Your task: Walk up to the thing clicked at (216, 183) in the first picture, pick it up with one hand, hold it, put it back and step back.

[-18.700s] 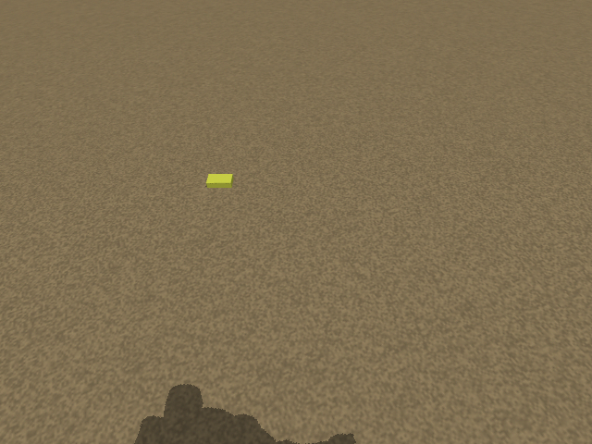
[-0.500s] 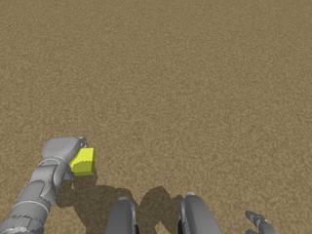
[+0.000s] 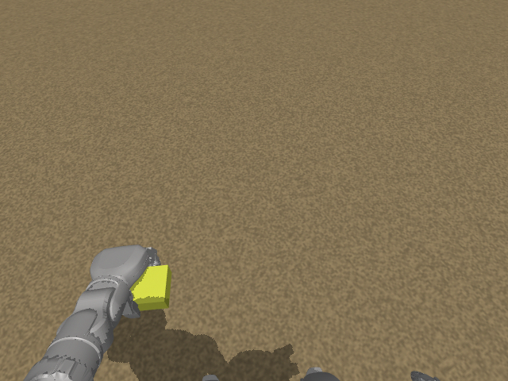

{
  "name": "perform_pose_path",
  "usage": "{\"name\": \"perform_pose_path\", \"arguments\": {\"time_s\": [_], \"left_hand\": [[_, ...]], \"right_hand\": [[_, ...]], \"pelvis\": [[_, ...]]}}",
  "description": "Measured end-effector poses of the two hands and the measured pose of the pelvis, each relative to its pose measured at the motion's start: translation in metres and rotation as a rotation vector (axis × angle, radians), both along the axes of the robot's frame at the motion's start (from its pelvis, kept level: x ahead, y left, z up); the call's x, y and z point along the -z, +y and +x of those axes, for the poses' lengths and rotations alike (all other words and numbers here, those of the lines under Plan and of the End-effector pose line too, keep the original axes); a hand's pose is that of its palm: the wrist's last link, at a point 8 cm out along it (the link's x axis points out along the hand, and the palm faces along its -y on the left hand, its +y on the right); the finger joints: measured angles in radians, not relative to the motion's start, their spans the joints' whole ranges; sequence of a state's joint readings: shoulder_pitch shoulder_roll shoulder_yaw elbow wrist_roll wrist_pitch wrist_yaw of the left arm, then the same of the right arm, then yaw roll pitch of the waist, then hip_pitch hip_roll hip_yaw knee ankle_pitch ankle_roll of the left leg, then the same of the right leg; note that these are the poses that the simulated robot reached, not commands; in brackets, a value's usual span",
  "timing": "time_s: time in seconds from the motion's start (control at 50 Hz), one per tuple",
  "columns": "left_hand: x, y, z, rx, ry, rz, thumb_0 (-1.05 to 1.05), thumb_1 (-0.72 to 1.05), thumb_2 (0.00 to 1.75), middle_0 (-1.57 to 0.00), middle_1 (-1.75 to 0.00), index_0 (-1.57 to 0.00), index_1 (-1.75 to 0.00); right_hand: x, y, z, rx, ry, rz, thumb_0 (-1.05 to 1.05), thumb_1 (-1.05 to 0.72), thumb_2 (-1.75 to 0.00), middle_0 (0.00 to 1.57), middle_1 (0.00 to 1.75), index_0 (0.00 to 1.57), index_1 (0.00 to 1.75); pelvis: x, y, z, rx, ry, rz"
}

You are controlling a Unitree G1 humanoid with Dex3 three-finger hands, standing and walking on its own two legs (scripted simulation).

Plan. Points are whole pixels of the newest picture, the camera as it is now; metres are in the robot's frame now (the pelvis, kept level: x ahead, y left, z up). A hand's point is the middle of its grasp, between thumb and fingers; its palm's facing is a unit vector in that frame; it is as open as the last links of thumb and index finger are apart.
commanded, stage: lift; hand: left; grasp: from above
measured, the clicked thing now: (134, 289) +0.33 +0.23 -0.11
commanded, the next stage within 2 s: hold in 0.04 s
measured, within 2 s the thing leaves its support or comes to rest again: neither
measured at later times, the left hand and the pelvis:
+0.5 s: hand (126, 267) +0.34 +0.22 -0.03, palm faces -0.47 -0.03 -0.88, open 9.7 cm; pelvis +0.03 +0.00 +0.03, yaw -1 degrees
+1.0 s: hand (122, 267) +0.33 +0.21 +0.00, palm faces -0.47 -0.02 -0.88, open 9.7 cm; pelvis +0.03 +0.00 +0.05, yaw -1 degrees
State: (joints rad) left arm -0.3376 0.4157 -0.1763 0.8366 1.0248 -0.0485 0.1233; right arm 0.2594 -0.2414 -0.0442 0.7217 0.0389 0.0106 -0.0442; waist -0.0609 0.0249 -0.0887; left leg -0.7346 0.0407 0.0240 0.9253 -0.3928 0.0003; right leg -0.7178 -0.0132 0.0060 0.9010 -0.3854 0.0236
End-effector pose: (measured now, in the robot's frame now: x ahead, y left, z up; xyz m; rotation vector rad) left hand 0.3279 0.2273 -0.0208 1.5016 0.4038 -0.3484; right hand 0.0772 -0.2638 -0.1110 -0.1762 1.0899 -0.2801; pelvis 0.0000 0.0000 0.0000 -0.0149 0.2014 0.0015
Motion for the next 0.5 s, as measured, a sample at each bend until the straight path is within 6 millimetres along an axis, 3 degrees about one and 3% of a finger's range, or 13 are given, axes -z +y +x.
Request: {"name": "perform_pose_path", "arguments": {"time_s": [0.5], "left_hand": [[-0.053,-0.009,0.017,0.032,0.003,0.001,-0.01,0.06,0.39,-0.77,-0.36,-0.8,-0.35]], "right_hand": [[-0.035,-0.001,0.051,0.003,-0.071,0.016,0.01,-0.9,-0.9,0.2,0.3,0.2,0.3]], "pelvis": [[-0.033,-0.001,0.029,0.013,-0.083,0.013]]}}
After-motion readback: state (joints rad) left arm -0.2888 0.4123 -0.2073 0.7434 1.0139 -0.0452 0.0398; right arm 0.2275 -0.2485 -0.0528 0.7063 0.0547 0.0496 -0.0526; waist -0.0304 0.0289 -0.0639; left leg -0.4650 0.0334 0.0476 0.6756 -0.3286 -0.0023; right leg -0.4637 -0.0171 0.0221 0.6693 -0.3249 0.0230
